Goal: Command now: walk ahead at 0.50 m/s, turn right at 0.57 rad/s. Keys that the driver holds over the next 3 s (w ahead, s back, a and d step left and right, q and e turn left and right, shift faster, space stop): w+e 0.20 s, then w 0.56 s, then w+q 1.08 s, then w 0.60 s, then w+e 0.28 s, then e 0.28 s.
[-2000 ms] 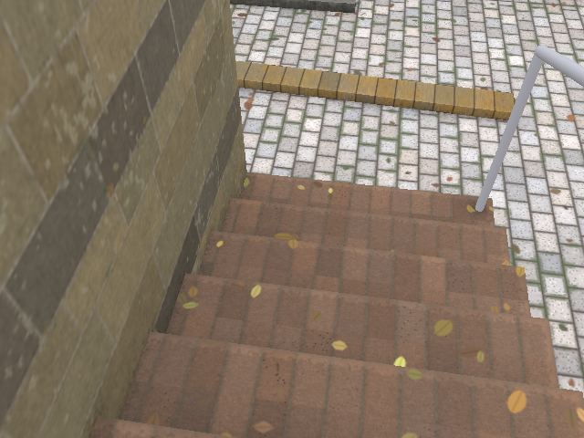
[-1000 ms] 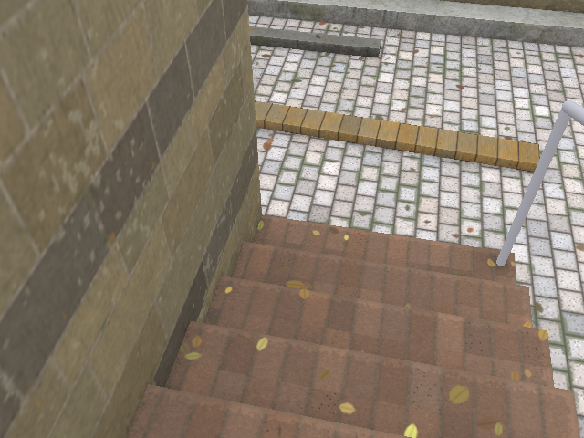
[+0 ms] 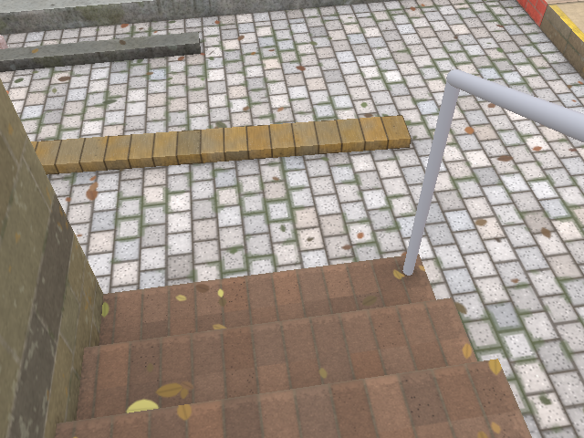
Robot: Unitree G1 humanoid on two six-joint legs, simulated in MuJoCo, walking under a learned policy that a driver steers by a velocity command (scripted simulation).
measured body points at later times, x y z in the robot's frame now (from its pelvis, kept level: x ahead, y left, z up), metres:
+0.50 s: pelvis +0.28 +0.05 -0.15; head +0.28 +0.05 +0.30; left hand +0.47 +0.23 -0.27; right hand +0.12 -0.12 -0.29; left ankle +0.23 +0.15 -0.87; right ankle +0.45 -0.13 -0.79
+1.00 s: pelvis +0.57 -0.08 -0.29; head +0.59 -0.10 +0.16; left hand +0.66 +0.15 -0.43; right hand +0.51 -0.30 -0.45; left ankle +0.59 +0.06 -0.90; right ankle +0.58 -0.17 -1.02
